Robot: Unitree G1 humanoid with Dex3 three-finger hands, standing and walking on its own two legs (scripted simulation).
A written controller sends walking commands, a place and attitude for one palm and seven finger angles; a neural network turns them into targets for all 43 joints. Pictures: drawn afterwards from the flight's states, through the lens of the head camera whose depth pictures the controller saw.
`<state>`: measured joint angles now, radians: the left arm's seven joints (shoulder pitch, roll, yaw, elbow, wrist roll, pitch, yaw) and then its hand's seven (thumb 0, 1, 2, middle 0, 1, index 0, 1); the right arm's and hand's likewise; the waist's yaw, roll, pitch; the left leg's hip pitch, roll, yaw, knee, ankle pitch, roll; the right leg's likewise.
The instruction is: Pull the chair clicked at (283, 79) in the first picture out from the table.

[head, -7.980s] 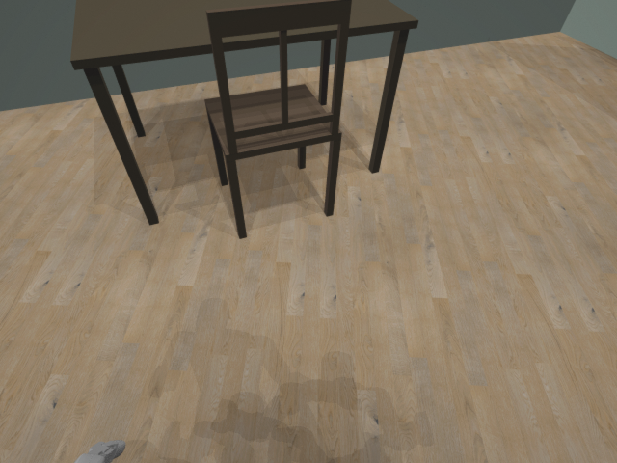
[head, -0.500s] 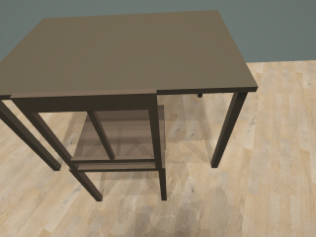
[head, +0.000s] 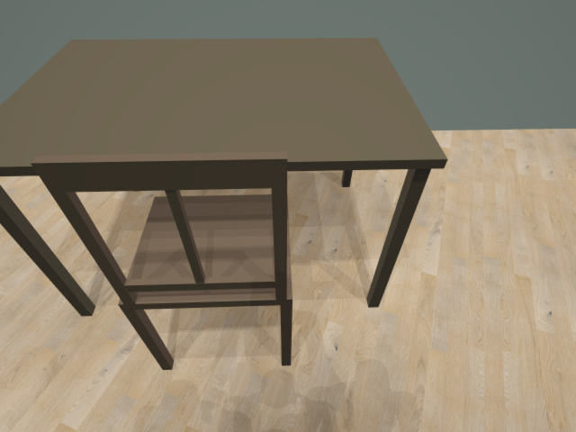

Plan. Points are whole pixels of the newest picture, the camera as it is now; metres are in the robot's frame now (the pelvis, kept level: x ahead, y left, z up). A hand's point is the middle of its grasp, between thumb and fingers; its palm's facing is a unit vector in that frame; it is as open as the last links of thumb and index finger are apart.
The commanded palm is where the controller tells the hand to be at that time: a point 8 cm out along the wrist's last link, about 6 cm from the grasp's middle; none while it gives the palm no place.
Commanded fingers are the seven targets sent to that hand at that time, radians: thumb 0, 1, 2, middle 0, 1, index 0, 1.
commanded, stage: look again from close up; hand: left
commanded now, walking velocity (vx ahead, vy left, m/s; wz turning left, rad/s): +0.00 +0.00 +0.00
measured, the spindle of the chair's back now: (188, 240) +0.50 +0.23 -0.09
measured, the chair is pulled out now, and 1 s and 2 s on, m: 0.00 0.00 0.00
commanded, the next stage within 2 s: none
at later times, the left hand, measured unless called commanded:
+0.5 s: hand out of the picture -0.06 +0.20 -0.18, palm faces +0.06 -0.99 -0.15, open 7.3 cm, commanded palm none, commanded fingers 0.00 0.90 0.90 -0.20 -0.30 -0.20 -0.30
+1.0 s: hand out of the picture +0.02 +0.20 -0.18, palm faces +0.02 -0.99 -0.15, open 7.3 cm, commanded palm none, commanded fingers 0.00 0.90 0.90 -0.20 -0.30 -0.20 -0.30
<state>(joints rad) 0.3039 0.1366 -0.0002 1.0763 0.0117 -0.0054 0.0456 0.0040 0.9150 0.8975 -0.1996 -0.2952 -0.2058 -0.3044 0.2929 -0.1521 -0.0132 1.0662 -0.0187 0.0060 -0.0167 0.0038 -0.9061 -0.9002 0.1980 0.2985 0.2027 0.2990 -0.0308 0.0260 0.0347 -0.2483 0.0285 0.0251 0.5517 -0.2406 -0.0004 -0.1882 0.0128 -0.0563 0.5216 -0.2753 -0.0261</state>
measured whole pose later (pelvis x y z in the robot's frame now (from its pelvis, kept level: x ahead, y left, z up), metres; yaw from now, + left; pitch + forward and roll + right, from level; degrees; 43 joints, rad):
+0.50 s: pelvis -0.01 +0.04 +0.00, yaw +1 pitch -1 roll -1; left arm 0.40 0.14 0.00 1.09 0.02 -0.01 0.03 0.00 0.91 0.90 -0.20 -0.29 -0.20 -0.30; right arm 0.29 -0.15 -0.01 1.08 -0.02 0.00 -0.01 0.01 -0.91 -0.90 0.20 0.30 0.20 0.30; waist 0.01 -0.02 0.00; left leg -0.29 -0.04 0.05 0.48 -0.18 0.07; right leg -0.25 -0.04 -0.01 0.49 -0.23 0.02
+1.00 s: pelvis +0.03 +0.04 +0.01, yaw +0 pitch -1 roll +0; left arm 0.32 0.14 -0.01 1.10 0.01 -0.02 0.04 0.00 0.92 0.90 -0.20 -0.29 -0.20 -0.30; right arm 0.26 -0.15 0.01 1.14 -0.01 -0.02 -0.02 0.01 -0.92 -0.90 0.20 0.30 0.20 0.30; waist 0.00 -0.03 0.00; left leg -0.22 -0.04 0.06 0.45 -0.23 0.06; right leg -0.17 -0.04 0.00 0.45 -0.27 0.04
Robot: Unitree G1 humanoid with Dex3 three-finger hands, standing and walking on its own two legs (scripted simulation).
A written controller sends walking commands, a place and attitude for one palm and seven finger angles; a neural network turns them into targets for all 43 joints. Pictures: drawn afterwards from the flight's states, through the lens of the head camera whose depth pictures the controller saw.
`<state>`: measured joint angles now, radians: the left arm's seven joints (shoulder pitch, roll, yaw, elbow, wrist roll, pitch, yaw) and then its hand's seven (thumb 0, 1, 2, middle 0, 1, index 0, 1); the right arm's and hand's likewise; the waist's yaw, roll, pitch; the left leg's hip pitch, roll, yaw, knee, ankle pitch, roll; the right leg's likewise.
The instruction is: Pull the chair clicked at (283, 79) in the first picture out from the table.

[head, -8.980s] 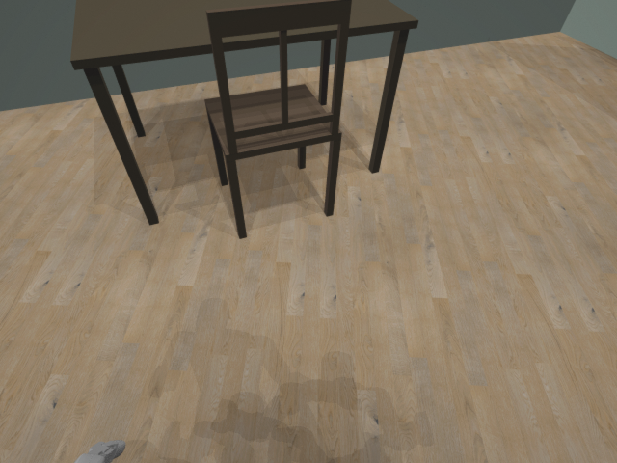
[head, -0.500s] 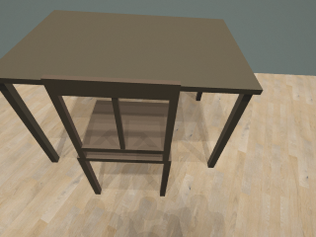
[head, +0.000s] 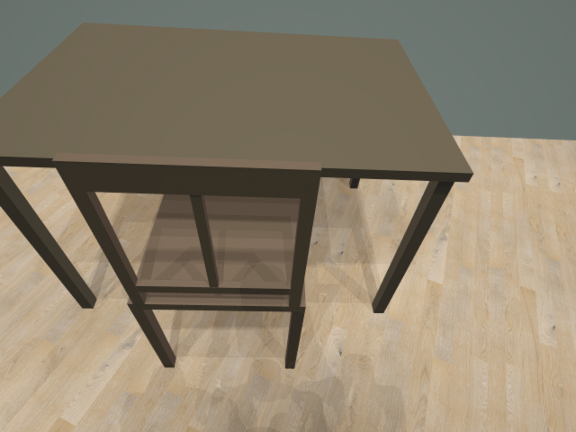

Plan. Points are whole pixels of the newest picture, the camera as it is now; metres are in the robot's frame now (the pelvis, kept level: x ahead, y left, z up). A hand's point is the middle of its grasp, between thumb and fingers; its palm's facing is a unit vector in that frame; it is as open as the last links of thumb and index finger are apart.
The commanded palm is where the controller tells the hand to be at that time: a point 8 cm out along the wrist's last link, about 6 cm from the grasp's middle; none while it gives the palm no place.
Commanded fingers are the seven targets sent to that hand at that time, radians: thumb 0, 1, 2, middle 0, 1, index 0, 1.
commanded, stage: look again from close up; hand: left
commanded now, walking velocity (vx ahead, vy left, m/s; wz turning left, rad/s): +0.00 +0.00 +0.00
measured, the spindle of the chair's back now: (206, 244) +0.47 +0.19 -0.09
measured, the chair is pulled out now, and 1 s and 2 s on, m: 0.00 0.00 0.00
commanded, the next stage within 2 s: none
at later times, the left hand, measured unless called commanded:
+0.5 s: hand out of the picture -0.01 +0.16 -0.18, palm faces +0.03 -0.99 -0.15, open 7.3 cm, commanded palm none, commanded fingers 0.00 0.90 0.90 -0.20 -0.30 -0.20 -0.30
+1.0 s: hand out of the picture -0.01 +0.15 -0.18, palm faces +0.04 -0.99 -0.15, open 7.3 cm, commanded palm none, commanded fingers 0.00 0.90 0.90 -0.20 -0.30 -0.20 -0.30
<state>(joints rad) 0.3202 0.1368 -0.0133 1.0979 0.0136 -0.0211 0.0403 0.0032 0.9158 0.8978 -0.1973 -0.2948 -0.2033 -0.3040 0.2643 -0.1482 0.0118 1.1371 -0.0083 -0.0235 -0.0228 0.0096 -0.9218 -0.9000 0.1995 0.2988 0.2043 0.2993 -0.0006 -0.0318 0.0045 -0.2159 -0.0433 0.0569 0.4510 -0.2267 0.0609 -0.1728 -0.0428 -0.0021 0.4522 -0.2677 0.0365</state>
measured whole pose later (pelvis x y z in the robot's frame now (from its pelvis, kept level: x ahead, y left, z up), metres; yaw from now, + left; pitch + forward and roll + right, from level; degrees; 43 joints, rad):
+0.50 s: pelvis +0.01 +0.00 +0.00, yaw +0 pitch -1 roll +0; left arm 0.34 0.13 -0.01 1.11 0.01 -0.01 0.04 0.00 0.91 0.90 -0.20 -0.29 -0.20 -0.30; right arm 0.27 -0.14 0.02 1.15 -0.01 -0.03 -0.03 0.01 -0.92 -0.90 0.20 0.30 0.20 0.30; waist 0.01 -0.03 0.01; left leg -0.18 -0.05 0.06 0.42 -0.23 0.06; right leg -0.14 -0.05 0.00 0.43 -0.28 0.04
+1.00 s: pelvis +0.02 -0.01 +0.00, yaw +0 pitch -1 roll +0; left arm 0.35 0.13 -0.01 1.12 0.01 -0.02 0.04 0.00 0.91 0.90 -0.20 -0.29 -0.20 -0.30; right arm 0.29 -0.13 0.02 1.16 -0.01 -0.03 -0.03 0.01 -0.92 -0.90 0.20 0.30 0.20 0.30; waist 0.01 -0.02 0.00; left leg -0.16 -0.04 0.06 0.40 -0.23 0.05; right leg -0.13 -0.04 0.00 0.42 -0.28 0.03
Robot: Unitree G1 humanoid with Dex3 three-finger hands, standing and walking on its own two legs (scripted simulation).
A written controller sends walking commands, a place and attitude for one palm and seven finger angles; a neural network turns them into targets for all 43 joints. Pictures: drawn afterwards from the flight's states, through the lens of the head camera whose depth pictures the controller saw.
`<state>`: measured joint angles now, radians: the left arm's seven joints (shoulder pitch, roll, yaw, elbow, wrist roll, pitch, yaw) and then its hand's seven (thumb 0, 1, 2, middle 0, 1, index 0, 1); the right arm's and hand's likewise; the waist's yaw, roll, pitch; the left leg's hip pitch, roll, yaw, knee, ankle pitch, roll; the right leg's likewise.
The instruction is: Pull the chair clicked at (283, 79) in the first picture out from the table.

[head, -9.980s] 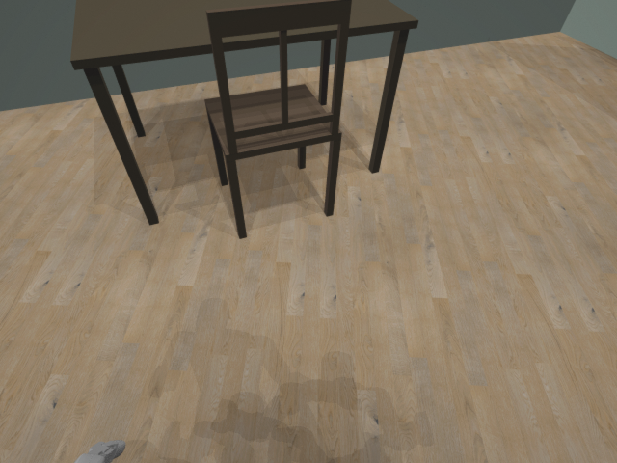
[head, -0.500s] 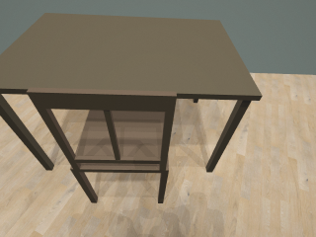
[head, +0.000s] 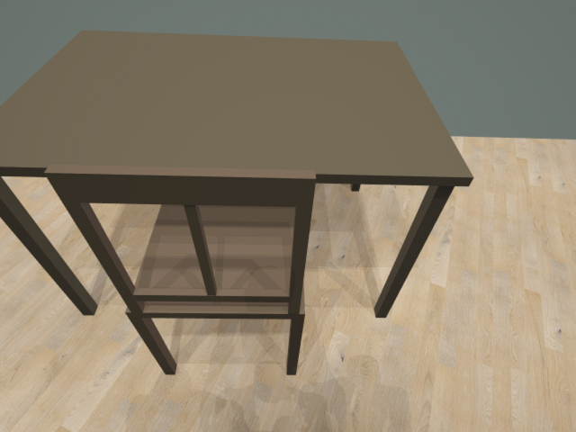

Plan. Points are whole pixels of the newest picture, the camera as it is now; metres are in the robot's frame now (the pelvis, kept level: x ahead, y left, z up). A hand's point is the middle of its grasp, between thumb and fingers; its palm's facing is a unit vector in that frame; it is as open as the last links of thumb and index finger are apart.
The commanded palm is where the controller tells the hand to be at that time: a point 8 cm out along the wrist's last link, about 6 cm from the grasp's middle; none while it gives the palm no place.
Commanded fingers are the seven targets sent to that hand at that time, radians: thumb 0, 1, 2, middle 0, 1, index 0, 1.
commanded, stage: look again from close up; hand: left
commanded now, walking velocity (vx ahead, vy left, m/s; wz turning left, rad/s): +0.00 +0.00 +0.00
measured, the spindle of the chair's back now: (202, 253) +0.45 +0.20 -0.09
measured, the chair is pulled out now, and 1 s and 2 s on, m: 0.00 0.00 0.00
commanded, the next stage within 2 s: none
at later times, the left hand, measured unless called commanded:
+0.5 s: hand out of the picture -0.04 +0.14 -0.18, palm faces +0.05 -0.99 -0.15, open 7.3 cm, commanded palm none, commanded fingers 0.00 0.90 0.90 -0.20 -0.30 -0.20 -0.30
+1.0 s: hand out of the picture -0.04 +0.14 -0.18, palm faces +0.05 -0.99 -0.16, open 7.3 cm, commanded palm none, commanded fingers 0.00 0.90 0.90 -0.20 -0.30 -0.20 -0.30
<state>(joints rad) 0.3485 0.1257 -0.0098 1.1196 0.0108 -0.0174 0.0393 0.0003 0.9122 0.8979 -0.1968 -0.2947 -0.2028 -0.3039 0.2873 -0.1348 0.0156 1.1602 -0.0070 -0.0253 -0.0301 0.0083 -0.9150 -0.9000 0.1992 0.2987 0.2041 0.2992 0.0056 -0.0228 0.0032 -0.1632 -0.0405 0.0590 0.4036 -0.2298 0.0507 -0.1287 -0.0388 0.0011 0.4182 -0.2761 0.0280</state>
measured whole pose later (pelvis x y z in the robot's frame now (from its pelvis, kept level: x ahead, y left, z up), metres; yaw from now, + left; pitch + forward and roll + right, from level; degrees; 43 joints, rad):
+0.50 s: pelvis +0.00 -0.01 +0.00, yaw +0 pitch -1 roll +0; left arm 0.36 0.12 -0.01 1.12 0.01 -0.02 0.04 0.00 0.91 0.90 -0.20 -0.29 -0.20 -0.30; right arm 0.30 -0.13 0.01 1.16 -0.01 -0.03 -0.03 0.01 -0.91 -0.90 0.20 0.30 0.20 0.30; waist 0.01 -0.02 0.00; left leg -0.17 -0.03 0.05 0.40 -0.23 0.04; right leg -0.13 -0.03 -0.01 0.41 -0.27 0.02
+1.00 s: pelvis +0.00 -0.02 +0.00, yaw +0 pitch -1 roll +0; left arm 0.37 0.12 -0.01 1.12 0.01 -0.02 0.04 0.00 0.91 0.90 -0.20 -0.29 -0.20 -0.30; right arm 0.30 -0.12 0.01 1.16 -0.01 -0.02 -0.03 0.01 -0.91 -0.90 0.20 0.30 0.20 0.30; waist 0.01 -0.01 0.00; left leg -0.17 -0.02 0.05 0.40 -0.22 0.03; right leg -0.13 -0.02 -0.01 0.42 -0.27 0.01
